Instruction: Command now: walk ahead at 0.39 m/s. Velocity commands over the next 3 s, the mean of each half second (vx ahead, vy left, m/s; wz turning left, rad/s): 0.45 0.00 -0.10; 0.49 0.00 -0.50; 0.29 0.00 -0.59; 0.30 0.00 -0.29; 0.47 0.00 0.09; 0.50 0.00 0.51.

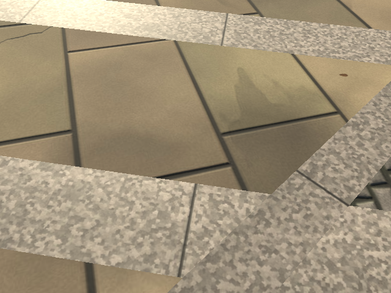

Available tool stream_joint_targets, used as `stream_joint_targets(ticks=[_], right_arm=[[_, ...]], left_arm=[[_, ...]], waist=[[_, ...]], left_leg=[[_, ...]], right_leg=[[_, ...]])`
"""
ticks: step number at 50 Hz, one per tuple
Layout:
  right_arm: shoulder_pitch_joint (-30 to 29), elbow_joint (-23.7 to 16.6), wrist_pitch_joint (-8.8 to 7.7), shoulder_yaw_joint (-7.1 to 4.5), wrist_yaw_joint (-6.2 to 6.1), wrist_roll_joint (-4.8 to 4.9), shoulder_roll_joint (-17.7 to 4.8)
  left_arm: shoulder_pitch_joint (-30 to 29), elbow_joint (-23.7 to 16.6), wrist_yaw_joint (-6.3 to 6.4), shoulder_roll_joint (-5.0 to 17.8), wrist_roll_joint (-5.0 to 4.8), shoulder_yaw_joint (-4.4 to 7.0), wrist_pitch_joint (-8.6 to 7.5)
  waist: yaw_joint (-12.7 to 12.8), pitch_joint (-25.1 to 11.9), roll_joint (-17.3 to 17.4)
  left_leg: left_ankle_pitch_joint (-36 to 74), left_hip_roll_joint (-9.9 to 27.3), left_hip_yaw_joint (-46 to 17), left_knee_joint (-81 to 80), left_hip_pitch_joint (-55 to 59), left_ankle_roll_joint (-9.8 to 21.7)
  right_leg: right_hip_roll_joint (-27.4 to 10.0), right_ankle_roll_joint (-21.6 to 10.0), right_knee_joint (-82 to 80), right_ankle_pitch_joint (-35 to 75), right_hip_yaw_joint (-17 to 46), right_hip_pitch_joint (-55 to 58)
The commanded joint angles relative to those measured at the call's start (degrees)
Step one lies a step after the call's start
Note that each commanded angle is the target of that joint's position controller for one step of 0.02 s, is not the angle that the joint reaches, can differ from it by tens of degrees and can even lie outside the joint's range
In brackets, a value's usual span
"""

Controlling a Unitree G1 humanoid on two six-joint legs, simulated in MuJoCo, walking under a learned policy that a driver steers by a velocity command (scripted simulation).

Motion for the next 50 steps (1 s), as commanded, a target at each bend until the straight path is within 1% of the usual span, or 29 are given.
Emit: stream_joint_targets(ticks=[1, 2, 3, 5, 10, 12, 14, 16, 18, 19, 20, 21, 22, 23, 24, 25, 28, 31, 35, 39, 41, 43, 44, 45, 46, 47, 48, 49, 50], right_arm=[[11.52, 1.03, 0.27, -0.70, 0.28, -1.00, -6.53], [9.74, 0.73, 0.74, -0.29, 0.53, -0.70, -6.48], [9.51, 0.93, 1.43, 0.37, 0.53, -0.63, -4.99], [11.75, 1.74, 2.70, 1.29, 0.04, -1.12, -2.97], [10.82, -0.21, 2.61, 1.17, -2.09, -1.59, -7.45], [12.05, -0.15, 2.26, 0.38, -2.46, -0.92, -9.82], [11.95, -0.13, 2.08, -0.11, -2.49, -0.38, -10.30], [10.37, -0.63, 2.28, -0.72, -2.41, -1.01, -11.49], [8.24, -1.31, 3.41, -1.21, -2.30, -2.24, -12.00], [6.15, -2.32, 3.48, -1.16, -1.97, -2.49, -12.20], [5.76, -4.06, 2.73, -0.17, -1.52, -3.84, -9.52], [13.03, -3.49, 0.80, 1.58, -0.02, -1.87, -2.06], [8.00, -4.93, -1.28, 0.51, 0.65, -0.38, -7.59], [0.57, -7.81, -2.01, -0.11, 0.67, 1.15, -10.42], [-2.67, -8.86, -2.14, -0.40, 0.09, 0.68, -10.78], [-3.37, -9.38, -1.49, -1.42, -0.74, -0.39, -11.99], [-1.88, -11.30, 0.47, -1.58, -1.62, -1.22, -9.57], [-10.42, -15.23, 1.22, -1.80, -2.65, -2.27, -9.98], [-20.62, -18.49, 0.95, -1.20, -2.40, -1.52, -8.46], [-25.45, -20.94, 0.27, -1.50, -1.35, -0.49, -10.20], [-24.92, -21.51, -0.53, -2.08, -0.81, -0.35, -11.99], [-17.06, -19.73, -1.20, -3.22, -0.98, -0.56, -14.07], [-8.22, -18.55, -1.42, -4.12, -1.41, -1.38, -16.86], [-0.93, -17.81, -0.63, -5.46, -1.87, -2.43, -21.81], [0.33, -16.87, -0.01, -5.21, -1.46, -1.78, -19.59], [-3.01, -18.33, 0.11, -3.85, -1.34, -1.48, -13.97], [-5.73, -18.84, 0.47, -3.23, -1.22, -1.31, -12.15], [-8.54, -18.80, 0.75, -2.89, -0.99, -1.38, -11.39], [-9.97, -18.53, 0.82, -2.59, -0.85, -1.58, -10.68]], left_arm=[[-10.07, -8.95, -0.66, 4.73, -0.76, 0.51, -3.14], [-9.89, -9.12, -0.72, 4.75, -0.39, 0.85, -3.16], [-10.63, -9.39, -0.69, 5.91, 0.25, 1.71, -2.87], [-11.88, -10.14, -1.31, 4.09, 0.39, 1.85, -1.87], [-28.42, -17.26, -1.63, 0.94, 0.79, -0.05, -0.94], [-31.75, -18.98, -1.92, 2.58, 0.31, 0.00, -0.95], [-33.53, -20.35, -2.33, 4.44, 0.05, 0.25, -1.19], [-31.06, -20.35, -2.67, 6.82, 0.17, 1.15, -1.48], [-18.31, -16.69, -2.51, 10.33, -0.05, 3.06, -1.17], [-8.49, -13.61, -2.23, 12.23, 0.00, 4.13, -0.62], [1.52, -11.35, -1.61, 16.44, 0.83, 4.92, 0.23], [0.72, -11.45, -2.05, 15.67, 2.13, 4.49, 0.07], [-4.40, -11.38, -2.13, 11.57, 2.03, 3.62, -0.27], [-10.15, -13.00, -2.16, 9.04, 1.85, 2.96, -0.65], [-14.54, -14.09, -2.82, 8.11, 1.99, 2.47, -1.24], [-16.53, -14.88, -3.09, 7.09, 2.19, 1.92, -1.56], [-15.31, -14.72, -2.60, 8.28, 1.75, 1.88, -1.40], [-10.90, -14.41, -1.16, 11.36, 1.82, 2.62, -1.46], [-5.28, -13.94, -0.10, 12.54, 0.88, 3.19, -0.64], [-2.23, -13.54, 0.23, 12.14, 0.30, 3.29, 0.28], [-2.99, -14.17, 0.61, 12.77, 0.60, 3.57, 0.76], [-4.98, -15.52, 0.74, 11.56, 0.91, 3.28, 1.18], [-6.50, -16.92, 0.44, 8.54, 1.47, 2.20, 0.90], [-1.81, -18.61, 0.30, 4.64, 0.64, 1.07, 0.11], [1.35, -19.28, 0.23, 7.62, -0.46, 1.20, -0.28], [-1.34, -18.60, 0.28, 12.57, -0.72, 2.40, 0.16], [-4.87, -18.99, 0.32, 12.84, -0.16, 2.75, 0.73], [-6.64, -19.60, 0.29, 11.76, 0.46, 2.86, 0.98], [-7.44, -20.11, 0.09, 11.00, 0.70, 3.15, 1.37]], waist=[[-2.48, 7.37, 6.72], [-1.18, 7.78, 3.71], [-0.55, 7.07, 3.63], [-0.48, 6.06, 5.93], [-2.39, 10.32, 5.96], [-2.38, 10.30, 7.76], [-1.34, 10.06, 7.84], [1.46, 5.53, 9.12], [7.91, -3.64, 11.42], [12.42, -8.33, 10.36], [13.69, -15.81, -1.27], [7.28, -23.18, -16.71], [7.40, -14.88, -9.48], [5.83, -6.44, -4.75], [2.98, -2.30, 3.71], [0.79, -1.44, 6.52], [-2.24, 0.76, 2.12], [-0.09, 2.94, 0.61], [3.94, 2.12, -1.58], [5.56, 1.06, -2.30], [4.22, 0.59, -3.47], [-0.08, -2.70, -4.44], [-4.17, -9.61, -1.26], [-3.86, -17.11, 12.88], [-2.58, -18.49, 21.40], [-3.05, -11.04, 13.03], [-2.63, -5.99, 7.48], [-1.32, -2.64, 5.36], [-0.08, -0.62, 6.51]], left_leg=[[26.92, 21.72, -31.16, -21.63, 19.62, 11.68], [33.48, 19.58, -24.22, -21.66, 19.50, 9.49], [36.68, 17.18, -18.53, -22.06, 19.55, 7.42], [39.19, 13.60, -12.15, -23.54, 17.41, 5.25], [38.12, 11.01, -7.24, -29.97, 5.16, 5.18], [38.81, 12.87, -7.51, -31.12, 7.12, 5.53], [44.05, 14.42, -6.89, -29.36, 11.82, 5.27], [61.09, 15.41, -4.57, -23.20, 17.44, 4.09], [76.54, 14.62, -2.03, -7.08, 19.48, 2.66], [72.97, 12.87, -1.25, 5.78, 11.66, 1.20], [43.34, 6.95, 0.36, 26.92, -2.99, 0.03], [-3.81, -2.94, -5.45, 47.09, -23.42, -2.44], [-2.24, 1.16, -11.05, 51.18, -29.77, 0.20], [2.82, 3.77, -9.51, 49.09, -31.27, 0.97], [6.55, 6.11, -8.37, 45.17, -28.56, 0.88], [8.86, 8.05, -7.91, 41.45, -25.06, 0.62], [9.10, 10.10, -6.93, 33.35, -21.15, -1.90], [17.85, 9.43, -4.78, 20.35, -22.44, -4.68], [28.98, 5.67, -4.52, 1.52, -19.41, -5.38], [27.17, 3.94, -6.07, -6.23, -17.11, -5.64], [22.40, 3.45, -6.57, -9.21, -14.08, -4.71], [19.34, 3.89, -5.63, -12.97, -3.09, -2.20], [18.32, 11.25, -11.42, -11.63, 10.75, 1.33], [12.47, 23.71, -30.87, -13.44, 30.85, 9.16], [2.41, 29.95, -46.70, -17.05, 32.71, 12.80], [0.54, 27.47, -40.09, -17.89, 25.96, 10.52], [5.63, 24.33, -30.21, -18.51, 18.82, 8.05], [10.76, 21.29, -24.27, -20.58, 12.60, 6.89], [14.84, 19.33, -19.61, -22.24, 8.53, 6.14]], right_leg=[[-1.05, -2.96, 23.72, 3.68, 2.61, -34.98], [-2.90, -3.24, 21.63, 8.12, 1.27, -35.90], [-4.57, -3.31, 19.02, 10.77, -0.58, -35.20], [-5.05, -2.53, 16.23, 13.81, -3.67, -32.39], [-2.68, 0.21, -9.91, 25.45, -8.34, -22.97], [-1.67, -0.34, -15.91, 26.35, -8.57, -20.12], [-1.12, -2.07, -20.49, 26.40, -7.89, -19.25], [1.02, -4.35, -22.21, 25.18, -8.89, -14.24], [4.36, -7.03, -22.18, 22.86, -9.90, -0.02], [2.46, -9.10, -23.77, 24.64, -6.93, 14.13], [-9.68, -13.02, -23.59, 22.00, 10.48, 30.46], [-22.04, -24.27, -34.98, 12.03, 42.62, 43.66], [-18.69, -20.79, -39.96, 6.13, 42.40, 36.43], [-16.53, -18.15, -41.29, 8.73, 31.83, 26.35], [-14.33, -16.71, -43.20, 16.25, 25.41, 16.45], [-11.74, -15.09, -44.11, 20.91, 20.44, 10.15], [-8.95, -15.42, -46.56, 23.02, 14.79, 0.17], [-6.69, -14.64, -47.54, 22.81, 11.70, -4.51], [-4.92, -11.40, -44.72, 20.53, 11.13, -1.74], [-7.19, -10.44, -39.82, 16.10, 16.70, 5.07], [-8.24, -9.77, -36.14, 16.23, 20.22, 7.77], [-5.59, -7.76, -28.90, 19.47, 20.45, 6.95], [-2.35, -5.72, -15.67, 18.10, 16.37, 1.06], [5.72, -1.68, 2.05, 4.18, 6.89, -17.64], [2.92, -1.21, 13.92, -7.77, 5.77, -28.37], [-0.14, -0.83, 18.99, -3.26, 7.27, -31.07], [-2.21, -0.25, 19.58, 1.63, 5.50, -30.03], [-3.62, 0.20, 17.08, 5.26, 4.78, -28.22], [-5.19, 0.37, 14.89, 7.42, 4.45, -26.47]])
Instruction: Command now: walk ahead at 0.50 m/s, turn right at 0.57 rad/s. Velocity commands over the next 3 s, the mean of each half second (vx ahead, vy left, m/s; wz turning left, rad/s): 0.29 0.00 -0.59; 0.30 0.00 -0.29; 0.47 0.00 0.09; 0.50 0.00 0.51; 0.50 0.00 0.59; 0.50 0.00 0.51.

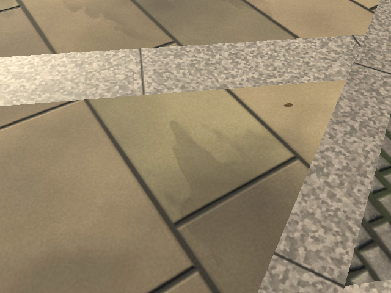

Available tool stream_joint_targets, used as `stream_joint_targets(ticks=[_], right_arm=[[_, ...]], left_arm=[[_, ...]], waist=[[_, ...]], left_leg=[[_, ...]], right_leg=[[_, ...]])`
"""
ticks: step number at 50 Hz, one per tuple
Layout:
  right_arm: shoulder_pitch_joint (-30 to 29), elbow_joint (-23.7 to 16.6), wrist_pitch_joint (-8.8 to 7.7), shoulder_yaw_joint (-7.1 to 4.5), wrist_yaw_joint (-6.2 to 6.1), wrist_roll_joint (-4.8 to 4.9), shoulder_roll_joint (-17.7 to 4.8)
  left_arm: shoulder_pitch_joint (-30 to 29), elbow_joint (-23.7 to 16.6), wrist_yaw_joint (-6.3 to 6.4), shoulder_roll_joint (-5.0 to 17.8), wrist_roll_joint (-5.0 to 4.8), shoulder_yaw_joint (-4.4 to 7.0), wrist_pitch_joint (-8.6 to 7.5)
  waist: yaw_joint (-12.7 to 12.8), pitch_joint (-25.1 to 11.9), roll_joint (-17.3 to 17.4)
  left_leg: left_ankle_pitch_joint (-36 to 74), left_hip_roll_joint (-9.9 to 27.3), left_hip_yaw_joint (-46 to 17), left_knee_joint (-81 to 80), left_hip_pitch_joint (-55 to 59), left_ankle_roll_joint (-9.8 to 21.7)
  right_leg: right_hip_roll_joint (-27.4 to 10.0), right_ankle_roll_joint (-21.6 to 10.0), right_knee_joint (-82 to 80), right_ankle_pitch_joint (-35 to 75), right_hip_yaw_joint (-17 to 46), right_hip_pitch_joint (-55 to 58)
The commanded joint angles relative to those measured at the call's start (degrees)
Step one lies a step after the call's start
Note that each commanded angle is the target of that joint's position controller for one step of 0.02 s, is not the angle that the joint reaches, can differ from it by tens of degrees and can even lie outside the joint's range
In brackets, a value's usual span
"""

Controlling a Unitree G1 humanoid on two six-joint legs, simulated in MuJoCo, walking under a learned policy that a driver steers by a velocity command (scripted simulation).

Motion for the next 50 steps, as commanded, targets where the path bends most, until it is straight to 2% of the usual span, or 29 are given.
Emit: stream_joint_targets(ticks=[1, 2, 5, 8, 12, 14, 16, 17, 18, 19, 20, 21, 22, 23, 24, 26, 27, 30, 33, 37, 39, 41, 42, 43, 44, 45, 46, 48, 50], right_arm=[[3.88, -1.09, 0.08, -1.52, 0.25, -0.21, -5.66], [4.26, -0.56, -0.17, -1.82, 0.41, -0.18, -6.20], [5.62, 0.90, -0.51, -2.58, 0.40, 0.01, -7.71], [4.62, 1.20, 0.38, -2.93, -0.35, -0.06, -9.33], [5.67, 1.64, 1.83, -3.10, -1.38, 0.79, -11.27], [5.54, 1.66, 2.49, -3.49, -1.61, 1.67, -12.53], [4.36, 1.11, 3.22, -4.07, -2.01, 2.45, -13.85], [3.57, 0.75, 3.66, -4.12, -2.19, 2.74, -13.68], [5.24, 0.65, 3.78, -3.55, -2.08, 2.37, -11.96], [8.49, -1.19, 3.54, -1.74, -1.57, -1.12, -6.94], [14.45, -2.77, 2.80, -0.48, -0.56, -1.12, -5.67], [9.62, -2.33, 2.66, -1.71, 0.08, 0.29, -10.98], [5.42, -3.70, 3.04, -1.72, -0.05, 1.22, -11.22], [4.89, -2.92, 3.84, -1.70, -0.94, 0.49, -10.12], [4.70, -3.11, 4.83, -1.98, -1.70, -0.12, -10.66], [6.05, -3.24, 6.07, -2.09, -1.98, -0.56, -9.96], [6.42, -3.18, 6.22, -1.90, -2.18, -0.63, -9.06], [5.14, -3.49, 6.32, -1.38, -2.24, -0.48, -7.55], [2.03, -4.95, 5.66, -1.18, -1.56, -0.01, -7.29], [1.19, -5.63, 3.80, -1.11, -0.47, 0.31, -7.07], [2.50, -5.54, 3.13, -1.20, -0.09, 0.76, -6.79], [6.86, -4.02, 2.49, -1.23, 0.08, 0.65, -5.77], [10.92, -3.03, 2.26, -1.50, -0.12, 0.25, -6.72], [17.39, -1.85, 2.16, -1.94, -0.41, -0.57, -9.39], [17.36, -1.13, 2.30, -4.00, 0.37, -1.45, -15.85], [15.09, -2.12, 1.85, -3.84, 0.08, -0.81, -13.86], [12.88, -2.54, 1.58, -3.10, -0.22, -0.03, -11.29], [11.70, -2.80, 1.66, -2.51, -0.20, 0.57, -9.95], [12.93, -2.15, 1.52, -1.95, -0.13, 0.18, -8.79]], left_arm=[[-1.52, -5.44, -0.37, 3.57, 0.34, 1.42, 0.10], [-1.72, -5.98, -0.61, 2.36, 0.22, 1.19, 0.42], [-4.44, -8.17, -0.74, 1.85, 0.46, 1.25, 0.86], [-8.11, -10.30, -1.31, 1.22, 0.86, 1.12, 0.64], [-14.49, -13.28, -3.10, 0.62, 1.14, 1.01, 0.67], [-15.52, -14.88, -3.86, 2.01, 1.14, 1.64, 1.01], [-12.83, -15.21, -4.20, 4.21, 1.53, 2.74, 1.18], [-7.48, -13.92, -4.12, 5.77, 1.60, 3.74, 1.11], [-1.23, -12.16, -3.25, 8.85, 1.77, 5.24, 1.01], [1.59, -12.46, -1.62, 14.73, 2.01, 6.37, 1.35], [-1.69, -15.78, -1.63, 18.00, 3.05, 6.08, 1.11], [-2.31, -16.73, -2.08, 12.93, 2.67, 5.08, 1.37], [-5.73, -16.77, -2.14, 10.58, 1.95, 4.24, 1.35], [-8.10, -16.55, -1.89, 8.82, 0.99, 3.76, 1.71], [-10.14, -16.90, -1.63, 7.84, 0.78, 3.34, 2.12], [-12.26, -17.39, -1.38, 8.92, 2.25, 3.65, 2.43], [-12.24, -17.24, -1.09, 9.13, 2.47, 3.76, 2.40], [-11.02, -16.58, -0.02, 7.99, 1.69, 3.37, 2.27], [-9.96, -15.97, 0.50, 8.09, 1.84, 3.08, 2.10], [-6.90, -14.33, 0.08, 8.48, 1.90, 2.76, 1.94], [-6.69, -13.85, -0.26, 8.50, 1.60, 2.49, 2.11], [-7.70, -13.69, -0.32, 7.15, 1.24, 1.83, 2.46], [-9.11, -14.16, -0.23, 5.05, 1.23, 1.19, 2.36], [-10.51, -14.87, -0.31, 0.43, 1.25, 0.01, 1.93], [-11.69, -17.35, -0.61, 2.88, 0.13, 0.77, 0.45], [-13.09, -16.86, -0.73, 6.63, 0.04, 1.87, -0.67], [-11.76, -15.69, -1.13, 7.18, 0.24, 2.26, -0.98], [-11.10, -14.15, -1.28, 5.53, 1.30, 2.15, -0.81], [-11.87, -13.52, -1.40, 3.32, 1.60, 1.83, -0.74]], waist=[[-2.07, 0.29, 7.07], [-1.89, 0.43, 7.83], [-1.90, 0.64, 6.24], [-1.93, 1.44, 6.09], [-3.99, 0.53, 7.17], [-3.55, -0.07, 7.95], [-1.44, -2.08, 8.64], [1.48, -4.48, 7.46], [4.07, -7.84, 3.68], [2.40, -12.99, -9.13], [-1.72, -23.72, -15.31], [2.67, -25.22, -4.88], [1.59, -18.04, -2.55], [-0.36, -12.45, 2.25], [-1.82, -9.54, 0.93], [-3.89, -8.12, -2.25], [-4.08, -8.46, -2.80], [-2.79, -10.35, -3.69], [-1.07, -8.49, -6.79], [0.59, -6.58, -6.59], [-0.34, -4.73, -6.49], [-3.29, -3.20, -4.99], [-4.97, -2.79, -2.79], [-6.31, -3.43, 6.56], [-4.92, 3.06, 18.08], [-4.65, 6.05, 13.16], [-3.17, 6.07, 11.06], [-2.84, 4.79, 9.34], [-3.19, 3.61, 8.89]], left_leg=[[0.71, 15.83, -15.21, -14.84, 13.38, 8.40], [3.96, 15.53, -12.61, -15.89, 12.06, 9.13], [12.58, 15.56, -6.53, -16.90, 13.22, 10.14], [27.01, 14.42, 1.02, -14.86, 12.98, 8.99], [29.21, 14.10, 6.42, -11.30, 13.57, 7.20], [29.93, 15.67, 6.50, -8.27, 16.48, 6.25], [36.80, 16.14, 6.94, -1.39, 18.04, 5.09], [38.07, 14.73, 8.05, 6.35, 17.45, 3.89], [32.06, 10.91, 9.61, 18.29, 13.15, 1.28], [-6.76, 6.37, 9.67, 37.69, -4.33, -2.19], [-35.43, -2.45, 0.00, 55.26, -19.50, -4.25], [-28.79, 0.78, -7.34, 57.18, -21.30, -3.41], [-23.48, 2.30, -6.27, 54.42, -22.85, -2.61], [-19.64, 4.45, -5.87, 49.53, -21.99, -3.05], [-17.49, 5.28, -5.92, 45.54, -19.21, -3.36], [-14.60, 4.03, -4.57, 42.03, -12.87, -3.74], [-14.00, 3.44, -4.34, 39.65, -11.81, -4.05], [-9.81, 3.88, -4.23, 32.10, -12.11, -4.50], [-7.72, 3.80, -3.74, 24.65, -11.55, -4.01], [-10.67, 2.64, -1.74, 16.48, -6.53, -2.16], [-11.65, 1.64, -0.54, 10.80, -2.24, -0.25], [-8.26, 1.03, 0.56, 1.60, 6.76, 1.95], [-10.17, 4.98, -3.49, -1.55, 12.33, 3.42], [-18.44, 15.59, -16.69, -8.35, 18.58, 6.62], [-32.90, 23.86, -36.33, -16.35, 18.57, 12.85], [-35.48, 24.42, -37.85, -17.23, 16.57, 13.95], [-31.65, 21.79, -32.94, -16.73, 17.53, 12.09], [-22.41, 18.05, -24.72, -17.38, 17.94, 9.89], [-11.70, 15.17, -17.49, -18.19, 15.82, 9.10]], right_leg=[[-7.92, 0.77, 2.79, 5.76, 1.47, -16.69], [-8.29, 1.18, 2.22, 6.93, 0.52, -16.08], [-8.83, 2.06, -2.33, 11.68, 0.70, -18.78], [-7.77, 2.48, -13.43, 18.96, -1.87, -16.57], [-5.69, 1.71, -25.69, 25.78, -6.52, -9.55], [-5.05, 0.31, -28.58, 21.74, -7.00, -8.24], [-2.67, -1.82, -31.23, 16.06, -8.79, -3.61], [-0.60, -3.32, -35.71, 17.86, -9.85, 2.83], [0.91, -5.49, -40.59, 26.74, -8.98, 13.16], [-13.02, -10.57, -36.25, 53.44, 8.60, 29.57], [-26.55, -24.58, -38.68, 57.80, 34.06, 41.73], [-23.07, -21.93, -42.16, 47.22, 29.43, 37.82], [-20.10, -18.38, -43.11, 40.03, 22.66, 31.05], [-16.53, -14.77, -44.26, 33.97, 18.00, 23.08], [-14.74, -13.48, -45.79, 30.53, 16.05, 15.95], [-11.78, -13.06, -47.73, 30.03, 13.81, 7.00], [-11.07, -13.07, -47.73, 31.18, 12.89, 5.86], [-10.22, -12.81, -49.93, 10.03, 13.73, 6.30], [-10.75, -11.65, -52.28, -3.30, 16.87, 5.91], [-11.76, -10.86, -51.84, -8.08, 18.51, 5.78], [-11.65, -10.36, -51.38, -11.60, 19.36, 4.04], [-8.71, -8.07, -49.17, -13.70, 17.69, -0.67], [-6.14, -5.75, -44.17, -12.74, 15.42, -5.33], [-0.20, -1.83, -26.61, -9.66, 6.95, -12.86], [2.74, -1.02, -18.40, -7.60, -1.00, -27.00], [-1.21, -0.94, -11.94, -2.65, 2.64, -29.74], [-2.17, -0.64, -10.09, 2.59, 2.70, -30.66], [-4.03, 0.59, -9.10, 8.94, 0.39, -29.30], [-4.62, 1.43, -8.90, 15.26, -2.16, -25.31]])
Over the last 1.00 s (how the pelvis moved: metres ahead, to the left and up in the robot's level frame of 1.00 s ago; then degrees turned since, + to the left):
0.51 0.00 0.01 -19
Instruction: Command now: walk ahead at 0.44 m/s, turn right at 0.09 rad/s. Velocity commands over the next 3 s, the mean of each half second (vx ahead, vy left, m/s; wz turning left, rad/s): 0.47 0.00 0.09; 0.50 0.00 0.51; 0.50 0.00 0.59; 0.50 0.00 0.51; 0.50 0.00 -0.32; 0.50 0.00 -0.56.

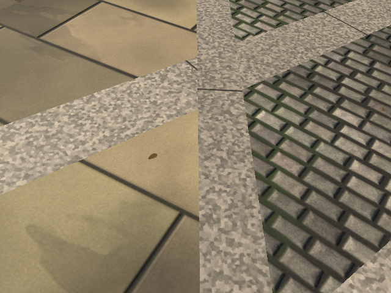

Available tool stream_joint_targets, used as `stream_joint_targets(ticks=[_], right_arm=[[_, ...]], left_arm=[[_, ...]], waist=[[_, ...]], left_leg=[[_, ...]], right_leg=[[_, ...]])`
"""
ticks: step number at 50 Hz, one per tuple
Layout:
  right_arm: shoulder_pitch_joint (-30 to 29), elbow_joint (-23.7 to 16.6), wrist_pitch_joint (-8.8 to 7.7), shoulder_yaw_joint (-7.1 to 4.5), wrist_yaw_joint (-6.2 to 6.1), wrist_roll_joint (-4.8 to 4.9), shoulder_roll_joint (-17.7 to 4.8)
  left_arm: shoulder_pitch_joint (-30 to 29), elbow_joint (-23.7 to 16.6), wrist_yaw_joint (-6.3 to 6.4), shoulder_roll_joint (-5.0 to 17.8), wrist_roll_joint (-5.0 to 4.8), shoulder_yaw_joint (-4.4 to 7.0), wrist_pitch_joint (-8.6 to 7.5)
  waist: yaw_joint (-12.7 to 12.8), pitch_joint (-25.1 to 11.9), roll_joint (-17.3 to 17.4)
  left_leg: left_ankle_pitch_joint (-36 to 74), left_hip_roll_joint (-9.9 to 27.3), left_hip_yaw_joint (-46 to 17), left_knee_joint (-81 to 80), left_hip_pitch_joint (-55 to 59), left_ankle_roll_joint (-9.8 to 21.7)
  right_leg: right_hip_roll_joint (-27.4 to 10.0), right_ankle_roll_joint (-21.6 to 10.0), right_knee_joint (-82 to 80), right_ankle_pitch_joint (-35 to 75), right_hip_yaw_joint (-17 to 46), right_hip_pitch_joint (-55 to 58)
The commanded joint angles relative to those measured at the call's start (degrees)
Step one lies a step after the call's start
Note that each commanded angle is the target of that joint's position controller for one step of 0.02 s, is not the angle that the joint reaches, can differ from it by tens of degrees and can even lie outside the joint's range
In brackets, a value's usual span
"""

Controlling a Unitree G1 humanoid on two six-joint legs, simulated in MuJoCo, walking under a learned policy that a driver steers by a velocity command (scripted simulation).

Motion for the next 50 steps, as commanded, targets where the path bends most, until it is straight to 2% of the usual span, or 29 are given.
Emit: stream_joint_targets(ticks=[1, 3, 6, 10, 13, 14, 15, 16, 17, 18, 19, 20, 21, 23, 24, 27, 32, 37, 40, 41, 42, 43, 44, 45, 46, 47, 48, 49, 50], right_arm=[[-0.99, -3.15, -1.01, -1.76, -0.14, 0.13, -7.96], [0.68, -2.09, -0.65, -1.58, -0.11, 0.27, -7.65], [2.81, -0.76, -0.14, -1.76, -0.17, 0.61, -9.04], [4.68, 0.62, 0.53, -2.22, -0.13, 1.44, -10.92], [3.95, 1.39, 1.25, -2.77, -0.37, 2.04, -12.24], [2.75, 1.34, 1.50, -2.79, -0.51, 2.21, -12.49], [2.15, 0.94, 1.46, -2.37, -0.58, 1.92, -11.49], [1.27, -1.41, 1.06, -0.78, -0.57, 0.10, -7.40], [8.27, -2.29, -0.11, 0.88, -0.51, 1.31, -1.19], [4.25, -1.37, -0.82, -0.93, -0.41, 3.04, -8.18], [-0.79, -2.76, -0.90, -1.70, -0.23, 3.61, -10.11], [-3.06, -2.79, -0.71, -1.67, -0.40, 2.80, -9.34], [-3.89, -2.88, -0.25, -1.90, -0.44, 1.99, -8.56], [-1.55, -2.10, 1.28, -1.81, -0.18, 2.22, -6.09], [-1.31, -2.09, 1.90, -1.71, -0.11, 2.28, -5.06], [-4.83, -3.58, 2.70, -1.93, -0.41, 1.78, -4.78], [-13.99, -6.70, 1.87, -1.13, 1.40, 1.44, -3.47], [-21.85, -11.70, 1.85, -0.78, 3.37, 1.63, -3.45], [-18.55, -12.89, 2.38, -2.16, 3.74, 1.54, -6.14], [-12.78, -11.86, 2.61, -3.29, 3.57, 1.64, -8.12], [-3.40, -9.65, 2.80, -5.09, 2.85, 1.68, -11.14], [3.87, -8.25, 3.52, -6.78, 1.45, 1.69, -16.41], [-0.22, -10.05, 2.69, -6.81, 1.55, 1.61, -20.50], [1.36, -10.84, 1.94, -5.29, 2.02, 1.17, -14.94], [-0.24, -10.35, 1.34, -4.50, 2.09, 0.80, -12.32], [-3.80, -10.55, 0.98, -4.07, 2.16, 1.14, -11.08], [-7.33, -11.07, 0.95, -3.36, 2.07, 1.06, -8.83], [-8.93, -12.10, 0.82, -3.23, 1.75, 0.22, -9.09], [-9.70, -12.28, 0.65, -3.27, 1.62, 0.35, -9.12]], left_arm=[[-5.86, -4.38, -0.15, 2.75, 0.37, 1.11, -1.30], [-8.33, -4.64, -0.26, 1.54, 0.24, 0.74, -1.36], [-13.49, -5.71, -1.08, 0.25, -0.26, 0.11, -1.81], [-17.36, -6.83, -2.35, 0.94, -1.04, -0.01, -2.41], [-14.67, -6.74, -2.57, 3.28, -0.97, 0.77, -2.95], [-9.15, -5.31, -2.18, 4.87, -0.70, 1.71, -3.06], [0.18, -2.66, -1.48, 7.74, -0.42, 3.10, -3.01], [12.16, -0.80, -0.48, 12.73, 0.69, 4.32, -2.67], [13.31, -0.03, -0.73, 15.34, 1.38, 4.39, -2.39], [12.32, -0.01, -0.59, 9.70, 1.01, 3.11, -2.41], [8.79, 0.27, -0.34, 7.15, 0.43, 2.16, -2.41], [5.07, 0.31, -0.40, 5.57, 0.45, 1.57, -2.51], [2.10, 0.48, -0.59, 4.28, 0.73, 1.30, -2.72], [-0.54, 1.37, -0.66, 3.18, 1.35, 1.30, -3.66], [-1.22, 2.02, -0.61, 3.31, 1.27, 1.47, -4.09], [-1.06, 4.05, -0.20, 4.27, 1.45, 1.97, -4.63], [0.62, 6.07, 0.75, 6.56, 1.08, 2.37, -4.02], [4.85, 8.52, 1.16, 9.07, -0.17, 3.07, -1.96], [3.84, 8.34, 1.70, 11.66, -0.65, 3.69, -0.70], [3.30, 8.16, 1.91, 12.37, -0.76, 3.84, -0.20], [2.26, 7.82, 2.13, 11.98, -1.05, 3.53, -0.03], [3.82, 6.61, 2.12, 8.45, 0.56, 2.20, -0.62], [7.52, 3.22, 1.29, 1.71, 1.13, -0.07, -2.56], [1.49, 2.68, 0.23, 7.77, -0.60, 1.07, -4.73], [-2.47, 1.11, -0.23, 8.51, -2.19, 1.20, -5.50], [-3.02, 1.21, 0.15, 7.27, -1.23, 0.84, -5.75], [-3.70, 2.01, 0.72, 7.30, 0.37, 1.19, -5.29], [-1.59, 1.91, 0.60, 7.52, 0.51, 1.43, -4.58], [-0.56, 2.10, 0.63, 7.68, 0.88, 1.56, -3.89]], waist=[[0.10, 6.88, 9.24], [-1.02, 6.79, 9.20], [-3.20, 7.80, 9.92], [-4.27, 9.63, 10.30], [-1.08, 8.42, 11.36], [2.66, 4.93, 10.77], [7.13, -1.72, 9.29], [11.47, -12.84, 0.65], [7.37, -20.28, -15.73], [9.49, -15.30, -9.97], [8.59, -6.85, -7.47], [6.72, -3.00, -3.06], [4.88, 0.05, -2.98], [2.14, 1.99, -4.35], [1.26, 3.00, -3.26], [1.13, 5.91, -1.24], [4.17, 8.34, 0.39], [6.68, 10.23, 0.93], [3.18, 5.36, -2.42], [-0.26, 1.92, -3.03], [-5.59, -2.83, -1.75], [-7.41, -8.10, 7.02], [-0.19, -14.20, 19.11], [-4.79, -17.58, 10.60], [-4.25, -9.62, 8.30], [-1.17, -3.88, 1.91], [0.73, -0.93, -0.04], [2.90, -0.65, 3.71], [3.51, -0.21, 3.64]], left_leg=[[-0.62, 12.87, -14.26, -15.57, 6.91, 8.95], [4.96, 11.46, -9.95, -15.49, 6.63, 8.46], [9.60, 10.95, -6.50, -14.89, 6.13, 8.21], [10.86, 13.47, -7.10, -13.46, 7.84, 8.73], [23.03, 15.46, -8.27, -8.92, 10.67, 7.65], [33.62, 13.97, -6.60, -2.70, 10.08, 6.63], [37.34, 10.97, -4.11, 8.11, 5.29, 4.98], [19.03, 7.18, -1.93, 28.02, -8.76, 2.66], [-18.00, -2.04, -4.12, 45.20, -28.00, 0.03], [-16.37, 0.79, -9.42, 51.58, -33.05, 0.19], [-11.20, 3.21, -7.79, 51.92, -35.60, 0.63], [-6.41, 5.38, -6.95, 49.59, -33.14, 0.53], [-2.97, 6.66, -6.83, 46.98, -31.21, 0.28], [0.61, 7.98, -6.80, 45.74, -26.33, -0.11], [1.21, 7.99, -6.77, 45.14, -26.54, -0.53], [7.02, 7.72, -7.97, 40.87, -30.49, -1.43], [19.90, 6.37, -3.37, 23.44, -29.58, -0.38], [14.93, 5.31, 0.64, 15.03, -32.82, 2.23], [6.19, -0.01, 5.72, 14.25, -23.35, 5.33], [4.14, -2.59, 6.97, 13.70, -15.81, 6.86], [7.65, -4.82, 6.51, 9.59, -1.61, 9.11], [9.45, 4.23, -8.16, 8.66, 15.88, 12.70], [-1.14, 17.91, -44.41, -1.33, 31.45, 24.75], [-4.60, 18.58, -47.23, -6.27, 32.67, 22.93], [-1.63, 16.78, -38.23, -6.18, 26.55, 19.94], [5.52, 14.02, -30.95, -6.10, 17.22, 17.71], [11.23, 11.11, -25.05, -6.97, 10.46, 15.31], [16.11, 10.96, -24.18, -7.94, 5.80, 16.24], [18.96, 10.32, -23.33, -8.94, 3.15, 16.67]], right_leg=[[-4.02, 1.38, 1.05, 7.99, -0.49, -14.66], [-4.20, 1.92, -4.35, 11.11, -1.91, -11.89], [-3.64, 2.31, -14.57, 14.53, -3.50, -6.81], [-2.64, 1.23, -21.96, 11.64, -4.77, -2.38], [-1.35, -1.58, -26.21, 6.67, -4.72, 4.56], [0.17, -2.99, -28.67, 7.30, -5.72, 13.11], [-0.78, -4.74, -28.49, 8.99, -4.83, 27.60], [-14.28, -8.68, -25.68, 10.79, 9.31, 47.84], [-26.22, -16.02, -33.42, -3.89, 34.54, 60.52], [-24.70, -14.27, -36.95, -9.92, 34.37, 54.74], [-22.83, -11.89, -37.65, -7.01, 24.69, 47.47], [-20.13, -10.38, -39.22, -1.69, 18.49, 39.86], [-17.87, -9.71, -41.30, 1.71, 13.83, 34.10], [-16.20, -9.82, -45.17, 6.88, 7.48, 27.48], [-16.18, -10.09, -46.02, 10.70, 4.66, 26.24], [-15.84, -9.75, -47.65, 16.62, -1.46, 25.22], [-14.57, -7.89, -48.31, 18.81, -9.51, 27.90], [-17.84, -6.71, -44.36, 24.64, -12.16, 38.77], [-17.62, -4.85, -33.68, 50.39, -14.67, 41.68], [-16.87, -4.19, -25.11, 56.94, -15.39, 40.88], [-14.75, -2.39, -12.48, 54.27, -16.60, 34.91], [-11.40, 0.17, 6.27, 29.10, -16.54, 19.40], [2.28, 3.12, 26.12, -19.49, -7.45, -4.41], [-0.39, 1.85, 28.95, -18.37, 3.96, -9.99], [-2.77, 0.55, 26.06, -13.76, 3.26, -12.57], [-5.42, 0.28, 19.97, -9.51, 2.83, -10.37], [-7.29, 0.23, 14.58, -6.83, 2.24, -6.55], [-7.96, 0.91, 13.25, -5.34, 2.77, -2.98], [-8.11, 2.03, 11.25, -4.95, 2.55, -1.40]])
Over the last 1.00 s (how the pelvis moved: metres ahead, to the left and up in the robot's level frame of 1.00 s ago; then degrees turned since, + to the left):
0.29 -0.04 0.01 -25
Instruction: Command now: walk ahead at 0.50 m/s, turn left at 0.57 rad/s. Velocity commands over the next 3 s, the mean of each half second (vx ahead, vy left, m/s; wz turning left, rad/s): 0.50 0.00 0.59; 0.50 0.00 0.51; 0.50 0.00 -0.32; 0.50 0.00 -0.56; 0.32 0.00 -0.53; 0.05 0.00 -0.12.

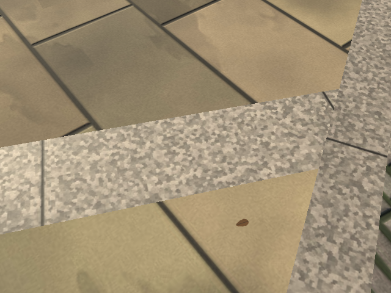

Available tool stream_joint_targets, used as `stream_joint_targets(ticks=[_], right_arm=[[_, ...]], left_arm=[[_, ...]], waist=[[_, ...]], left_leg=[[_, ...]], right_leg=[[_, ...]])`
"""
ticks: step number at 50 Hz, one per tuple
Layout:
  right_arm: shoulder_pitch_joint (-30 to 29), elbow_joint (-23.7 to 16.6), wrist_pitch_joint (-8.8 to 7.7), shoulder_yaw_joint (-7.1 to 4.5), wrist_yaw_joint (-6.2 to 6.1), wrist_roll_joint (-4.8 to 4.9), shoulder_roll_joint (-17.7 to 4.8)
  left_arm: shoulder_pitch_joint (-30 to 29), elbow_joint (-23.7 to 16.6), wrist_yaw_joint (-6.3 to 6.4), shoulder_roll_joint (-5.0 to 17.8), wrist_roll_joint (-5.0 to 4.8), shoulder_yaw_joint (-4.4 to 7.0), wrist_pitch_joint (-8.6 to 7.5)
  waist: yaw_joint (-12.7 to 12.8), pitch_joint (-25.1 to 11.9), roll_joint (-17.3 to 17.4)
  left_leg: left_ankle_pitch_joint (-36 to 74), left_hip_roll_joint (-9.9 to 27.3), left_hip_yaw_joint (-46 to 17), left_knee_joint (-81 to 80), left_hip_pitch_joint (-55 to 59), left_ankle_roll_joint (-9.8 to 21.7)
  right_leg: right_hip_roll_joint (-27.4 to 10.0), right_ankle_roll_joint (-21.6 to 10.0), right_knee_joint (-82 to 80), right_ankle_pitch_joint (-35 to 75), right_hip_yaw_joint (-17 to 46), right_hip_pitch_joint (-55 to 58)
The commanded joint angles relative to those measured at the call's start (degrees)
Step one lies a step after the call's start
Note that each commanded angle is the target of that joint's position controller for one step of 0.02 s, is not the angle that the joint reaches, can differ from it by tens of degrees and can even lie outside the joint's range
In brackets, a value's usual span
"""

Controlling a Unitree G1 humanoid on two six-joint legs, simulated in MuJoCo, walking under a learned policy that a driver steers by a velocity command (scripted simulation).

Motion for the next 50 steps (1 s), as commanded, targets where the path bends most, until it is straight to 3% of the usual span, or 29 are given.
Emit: stream_joint_targets(ticks=[1, 4, 7, 11, 14, 16, 17, 18, 19, 20, 21, 22, 23, 24, 27, 30, 34, 38, 40, 41, 42, 43, 44, 45, 46, 47, 48, 49, 50], right_arm=[[-0.68, -4.76, -1.56, -1.81, -0.73, -0.10, -7.03], [1.45, -3.67, -1.45, -2.28, -1.95, 0.20, -8.81], [3.61, -2.62, -0.93, -2.37, -2.60, 0.58, -9.06], [6.47, -0.97, -0.44, -2.55, -2.71, 1.01, -9.31], [6.35, -0.64, 0.11, -2.56, -3.03, 1.01, -8.81], [4.84, -1.19, 0.46, -2.10, -3.08, 0.89, -7.22], [4.30, -2.05, 0.28, -0.97, -2.88, 0.45, -4.16], [9.78, -3.30, -0.08, 0.18, -2.96, 0.67, -0.50], [12.99, -3.97, -0.39, 0.16, -3.15, 2.06, -3.24], [9.21, -2.84, -0.11, -1.09, -3.22, 2.24, -8.36], [4.34, -3.53, 0.28, -1.45, -3.15, 1.41, -9.32], [2.08, -4.08, 0.44, -1.51, -2.99, 0.73, -8.48], [1.16, -4.38, 0.62, -1.68, -2.71, 0.48, -7.56], [1.97, -4.59, 0.87, -1.51, -2.33, 1.01, -6.37], [0.83, -5.32, 1.46, -0.94, -2.05, 1.12, -3.96], [-2.00, -6.15, 1.37, -0.57, -1.77, 0.88, -3.34], [-9.05, -7.61, 0.57, 0.16, -0.28, 0.88, -1.92], [-14.28, -9.94, 0.45, 0.30, 1.22, 1.23, -1.87], [-13.05, -10.40, 0.65, -0.51, 1.52, 0.92, -3.54], [-10.30, -10.04, 0.93, -1.26, 1.45, 0.66, -4.96], [-3.70, -8.51, 1.17, -2.52, 1.23, 0.63, -7.12], [6.33, -5.85, 1.55, -4.37, 0.38, 0.82, -10.16], [11.19, -4.51, 1.95, -5.27, -0.95, 0.89, -14.58], [9.40, -6.31, 0.92, -4.55, -0.73, 0.84, -15.87], [9.54, -5.57, 0.25, -2.92, -0.23, 0.15, -10.08], [7.15, -5.01, -0.26, -2.35, -0.15, -0.09, -9.01], [3.49, -4.52, -0.67, -1.85, -0.12, -0.02, -7.65], [0.64, -4.46, -1.09, -1.11, -0.14, -0.41, -5.45], [-0.47, -4.30, -1.61, -1.03, -0.24, -0.95, -5.64]], left_arm=[[2.50, -3.60, 0.17, 6.59, 1.18, 1.83, 0.11], [-3.12, -5.09, 0.52, 4.21, 1.62, 0.99, 0.96], [-9.40, -6.45, 0.11, 2.94, 1.22, 0.30, 0.70], [-14.35, -8.20, -0.78, 4.28, 0.26, 0.57, -0.22], [-12.99, -8.26, -1.26, 6.39, 0.01, 1.59, -1.09], [-5.78, -6.45, -0.95, 7.78, 0.09, 2.75, -1.68], [1.42, -5.60, -0.52, 10.05, 1.03, 3.65, -1.97], [9.12, -4.78, -0.10, 14.83, 2.05, 4.74, -1.63], [11.32, -2.90, -0.72, 13.88, 0.77, 4.75, -0.97], [8.16, -4.19, -0.63, 8.48, 0.23, 3.38, -0.63], [5.54, -4.64, -0.36, 6.35, 0.45, 2.65, -0.03], [3.19, -4.52, -0.29, 5.12, 0.81, 2.08, 0.30], [1.94, -4.15, -0.17, 3.93, 1.12, 1.63, 0.34], [1.48, -3.73, -0.07, 4.15, 1.28, 1.62, 0.19], [2.26, -2.00, -0.02, 5.40, 0.85, 2.16, -0.50], [2.94, -0.63, 0.12, 7.15, 0.89, 2.62, -0.32], [4.36, 0.84, 0.44, 8.60, 0.50, 2.63, 0.46], [7.37, 2.60, 0.46, 10.56, -0.47, 3.02, 1.70], [7.12, 2.69, 0.72, 12.17, -0.96, 3.48, 2.39], [7.06, 2.60, 1.02, 13.24, -1.19, 3.82, 2.76], [6.53, 2.39, 1.30, 13.81, -1.37, 3.98, 3.20], [6.14, 1.95, 1.59, 12.71, -1.33, 3.51, 3.25], [9.50, 0.51, 1.14, 6.44, 0.99, 1.38, 2.64], [12.03, -1.07, 0.13, 3.77, 0.75, -0.37, 0.68], [6.17, -0.95, -0.66, 9.79, -1.74, 1.35, -0.33], [2.66, -2.33, -0.93, 9.37, -2.87, 1.09, -0.74], [1.83, -1.77, -0.51, 8.07, -2.01, 0.85, -0.64], [2.39, -0.86, -0.24, 7.94, -1.05, 1.09, 0.06], [5.07, -0.16, -0.39, 7.63, -1.14, 1.10, 0.92]], waist=[[1.88, -7.67, 1.72], [0.54, -5.23, 1.81], [-2.06, -4.49, 4.26], [-3.92, -3.86, 5.92], [-2.53, -4.20, 7.85], [1.57, -6.61, 8.89], [5.03, -12.81, 5.93], [4.60, -21.17, -7.08], [3.68, -22.35, -18.45], [4.95, -14.26, -9.97], [5.05, -9.03, -5.89], [3.93, -5.52, -3.83], [2.81, -3.73, -3.99], [1.76, -3.24, -6.13], [1.45, -2.78, -5.04], [1.98, -2.65, -3.49], [4.64, -0.90, -2.89], [5.74, 1.14, -2.83], [3.64, -0.65, -4.34], [1.58, -2.96, -5.57], [-2.50, -6.65, -5.37], [-7.86, -11.59, -3.34], [-6.86, -16.74, 8.78], [-3.34, -26.74, 15.81], [-6.81, -23.90, 7.06], [-5.76, -15.79, 6.03], [-3.19, -11.28, 1.42], [-1.26, -8.47, 1.49], [0.52, -8.24, 4.58]], left_leg=[[15.52, 15.93, -21.13, -14.61, 11.28, 12.16], [15.52, 13.35, -16.66, -15.53, 6.83, 10.87], [8.65, 10.74, -14.82, -14.64, 5.57, 7.94], [3.19, 12.13, -19.15, -11.74, 7.84, 6.58], [2.29, 13.69, -24.37, -7.11, 11.86, 5.55], [5.47, 11.48, -24.48, -1.11, 11.16, 3.48], [3.97, 8.49, -21.05, 10.64, 6.63, 1.36], [-13.49, 0.82, -12.91, 29.89, -10.28, -3.09], [-25.55, 1.89, -10.71, 42.14, -23.82, -4.33], [-20.53, 5.25, -11.76, 46.85, -27.21, -4.87], [-15.92, 7.17, -9.42, 47.07, -26.65, -5.05], [-12.53, 8.75, -8.84, 44.71, -24.74, -5.18], [-10.23, 10.30, -8.76, 42.21, -22.67, -4.93], [-8.84, 11.32, -8.08, 40.98, -20.40, -4.98], [-5.83, 12.15, -6.74, 37.41, -21.33, -5.72], [0.81, 12.43, -6.25, 30.28, -23.41, -6.37], [10.64, 11.54, -2.25, 17.10, -20.37, -5.51], [8.02, 10.26, 1.09, 9.69, -19.29, -3.45], [2.38, 7.31, 3.92, 7.97, -14.26, -1.25], [-0.72, 5.13, 5.48, 7.85, -9.66, 0.08], [-1.07, 2.73, 6.52, 5.92, -1.07, 1.89], [2.82, 1.56, 4.96, 2.44, 14.51, 4.27], [2.02, 14.52, -15.39, 1.96, 35.03, 9.52], [-7.07, 27.12, -46.59, -7.94, 44.50, 18.99], [-7.60, 26.10, -40.71, -10.36, 41.65, 15.14], [-2.57, 24.45, -31.25, -10.44, 33.19, 12.75], [3.46, 21.83, -24.21, -10.83, 24.68, 10.45], [8.13, 19.49, -18.96, -12.52, 19.07, 8.99], [10.76, 19.49, -16.99, -14.39, 14.42, 9.40]], right_leg=[[-3.01, 1.72, -5.12, 3.49, 2.13, -9.00], [-1.65, 4.13, -15.82, 11.42, 0.69, -9.73], [0.96, 4.47, -29.18, 22.38, 0.55, -6.55], [3.20, 3.64, -37.49, 24.81, 1.49, -3.37], [3.84, 1.86, -40.82, 18.63, 2.42, -0.35], [3.96, -0.55, -44.47, 17.15, 0.93, 9.71], [-2.38, -3.75, -43.50, 15.76, 6.13, 22.40], [-15.48, -11.17, -45.06, 9.27, 25.87, 42.89], [-21.94, -15.95, -50.77, -7.17, 45.22, 46.82], [-19.50, -13.54, -52.74, -12.84, 39.03, 40.20], [-16.86, -11.00, -52.80, -7.39, 29.36, 33.30], [-14.16, -9.98, -54.13, -0.25, 22.75, 26.87], [-11.82, -8.98, -55.54, 4.74, 17.56, 22.92], [-10.98, -8.93, -56.84, 7.85, 14.18, 20.17], [-10.63, -10.19, -59.33, 16.05, 6.98, 19.15], [-11.01, -10.42, -59.81, 23.52, 1.29, 21.55], [-9.70, -8.48, -59.76, 25.93, -6.14, 23.15], [-11.76, -7.36, -58.02, 30.82, -9.35, 28.80], [-12.09, -6.26, -52.55, 47.55, -11.67, 31.15], [-12.01, -5.74, -47.16, 57.70, -12.72, 31.95], [-11.25, -4.94, -37.91, 63.64, -13.91, 30.69], [-9.34, -3.04, -24.71, 59.11, -15.04, 22.83], [-4.68, -0.77, -5.30, 21.05, -14.67, 1.54], [4.72, 0.38, 9.65, -13.00, -4.01, -13.10], [1.16, -0.23, 11.90, -9.07, 2.06, -17.87], [-1.03, -1.10, 9.07, -5.07, 0.97, -18.76], [-3.74, -1.02, 4.29, -1.04, 0.67, -16.34], [-5.23, -0.81, 0.87, 2.04, 0.87, -13.41], [-6.01, -0.16, 0.21, 3.98, 1.35, -9.46]])
Over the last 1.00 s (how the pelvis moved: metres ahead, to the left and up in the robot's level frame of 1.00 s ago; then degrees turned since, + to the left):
0.49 0.03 -0.01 21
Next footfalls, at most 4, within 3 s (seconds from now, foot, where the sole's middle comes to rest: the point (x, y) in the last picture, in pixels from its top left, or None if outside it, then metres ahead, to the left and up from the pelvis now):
0.34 right None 0.37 -0.13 -0.77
0.86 left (136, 259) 0.55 0.22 -0.77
1.42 right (156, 166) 0.93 0.18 -0.77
1.90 left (99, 124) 1.15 0.44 -0.77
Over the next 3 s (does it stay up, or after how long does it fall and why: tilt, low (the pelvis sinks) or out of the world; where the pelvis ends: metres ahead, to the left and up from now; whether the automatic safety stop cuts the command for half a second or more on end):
stays up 1.35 0.30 0.00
